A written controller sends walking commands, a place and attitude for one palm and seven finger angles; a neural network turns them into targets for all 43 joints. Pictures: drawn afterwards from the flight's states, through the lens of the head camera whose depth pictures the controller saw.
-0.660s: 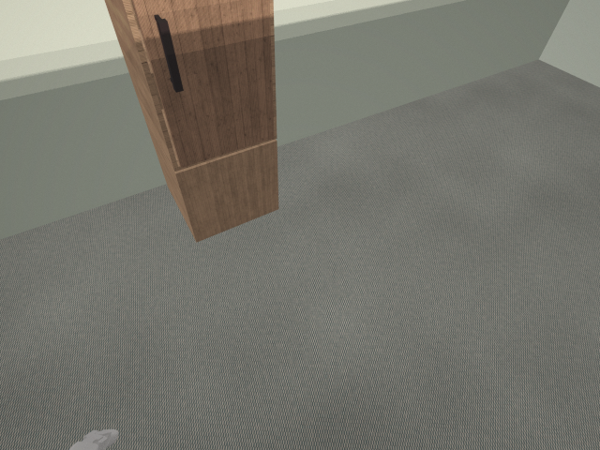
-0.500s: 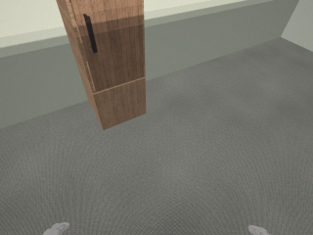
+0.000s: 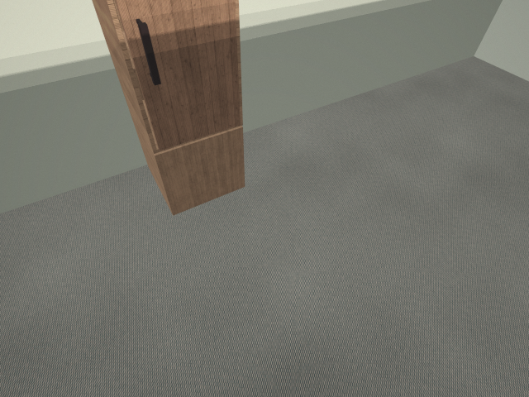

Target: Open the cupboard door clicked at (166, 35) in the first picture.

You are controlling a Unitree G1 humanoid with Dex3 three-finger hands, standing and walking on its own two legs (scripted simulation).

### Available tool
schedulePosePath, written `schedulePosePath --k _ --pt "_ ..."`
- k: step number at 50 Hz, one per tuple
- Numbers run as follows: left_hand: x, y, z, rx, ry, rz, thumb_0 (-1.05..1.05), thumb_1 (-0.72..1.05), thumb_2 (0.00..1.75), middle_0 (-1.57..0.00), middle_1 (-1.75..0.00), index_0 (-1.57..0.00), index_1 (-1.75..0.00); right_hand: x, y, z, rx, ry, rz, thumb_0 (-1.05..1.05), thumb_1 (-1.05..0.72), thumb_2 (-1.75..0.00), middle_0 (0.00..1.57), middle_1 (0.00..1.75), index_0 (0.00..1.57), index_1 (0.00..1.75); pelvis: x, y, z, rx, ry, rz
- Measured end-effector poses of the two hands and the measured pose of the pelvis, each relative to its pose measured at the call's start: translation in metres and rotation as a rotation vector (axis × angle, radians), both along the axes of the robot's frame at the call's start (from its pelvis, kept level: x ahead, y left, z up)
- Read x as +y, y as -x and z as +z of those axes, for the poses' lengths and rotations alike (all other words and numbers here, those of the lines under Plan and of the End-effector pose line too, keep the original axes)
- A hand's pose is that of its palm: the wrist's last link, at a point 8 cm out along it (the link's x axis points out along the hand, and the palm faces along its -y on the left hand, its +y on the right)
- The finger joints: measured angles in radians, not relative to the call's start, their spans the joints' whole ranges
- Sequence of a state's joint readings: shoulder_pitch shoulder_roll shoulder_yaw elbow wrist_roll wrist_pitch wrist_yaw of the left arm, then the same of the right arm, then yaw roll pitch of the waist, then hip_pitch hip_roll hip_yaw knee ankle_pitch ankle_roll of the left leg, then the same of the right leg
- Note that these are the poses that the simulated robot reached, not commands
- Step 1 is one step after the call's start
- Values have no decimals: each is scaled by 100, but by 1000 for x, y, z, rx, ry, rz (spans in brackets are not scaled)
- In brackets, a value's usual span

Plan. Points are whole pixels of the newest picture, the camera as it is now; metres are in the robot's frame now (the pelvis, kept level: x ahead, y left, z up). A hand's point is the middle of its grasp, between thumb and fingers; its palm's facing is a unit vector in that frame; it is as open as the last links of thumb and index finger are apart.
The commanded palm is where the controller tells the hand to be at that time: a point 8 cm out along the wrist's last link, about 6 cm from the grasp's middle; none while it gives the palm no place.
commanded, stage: stand and wait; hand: left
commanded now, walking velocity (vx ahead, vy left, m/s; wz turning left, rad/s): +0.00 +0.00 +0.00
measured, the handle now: (148, 52) +1.01 +0.42 +0.03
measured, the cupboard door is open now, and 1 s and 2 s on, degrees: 0 0 0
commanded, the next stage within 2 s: look at it before walking up in 0.32 s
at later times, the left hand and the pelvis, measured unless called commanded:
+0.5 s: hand out of the picture +0.07 +0.24 -0.15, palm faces -0.04 -0.95 -0.32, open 7.4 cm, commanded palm none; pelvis -0.02 -0.01 +0.00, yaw +0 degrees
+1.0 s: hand out of the picture +0.05 +0.24 -0.16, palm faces -0.03 -0.94 -0.33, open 7.4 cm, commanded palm none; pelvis -0.02 +0.00 +0.00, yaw +0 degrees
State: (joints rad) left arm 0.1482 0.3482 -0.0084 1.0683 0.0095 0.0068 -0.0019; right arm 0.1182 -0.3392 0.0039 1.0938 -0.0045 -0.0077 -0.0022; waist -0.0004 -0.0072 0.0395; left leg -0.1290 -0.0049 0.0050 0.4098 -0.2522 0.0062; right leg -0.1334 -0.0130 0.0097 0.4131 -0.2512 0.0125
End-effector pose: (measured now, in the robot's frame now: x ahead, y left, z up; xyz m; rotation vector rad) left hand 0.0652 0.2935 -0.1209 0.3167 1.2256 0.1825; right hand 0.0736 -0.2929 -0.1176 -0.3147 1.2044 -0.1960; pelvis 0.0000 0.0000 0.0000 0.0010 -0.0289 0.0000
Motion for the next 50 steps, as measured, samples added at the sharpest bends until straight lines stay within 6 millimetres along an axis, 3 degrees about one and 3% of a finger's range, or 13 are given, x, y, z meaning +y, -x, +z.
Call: schedulePosePath --k 17,39,50 --pt "-9 -4 5 -46 6 -20 0 90 89 -20 -30 -20 -30 -3 13 1 -11 -14 -4 1 -90 -90 21 30 21 30 -5 12 2 -6 0 -2" --pt "-8 23 0 8 15 2 0 90 89 -20 -30 -20 -30 -2 25 1 20 -10 -1 1 -90 -90 21 30 21 30 -5 18 3 -5 2 3" --pt "-5 23 1 11 8 2 0 90 89 -20 -30 -20 -30 1 20 1 9 -15 3 1 -90 -90 21 30 21 30 -3 18 3 -5 2 2"
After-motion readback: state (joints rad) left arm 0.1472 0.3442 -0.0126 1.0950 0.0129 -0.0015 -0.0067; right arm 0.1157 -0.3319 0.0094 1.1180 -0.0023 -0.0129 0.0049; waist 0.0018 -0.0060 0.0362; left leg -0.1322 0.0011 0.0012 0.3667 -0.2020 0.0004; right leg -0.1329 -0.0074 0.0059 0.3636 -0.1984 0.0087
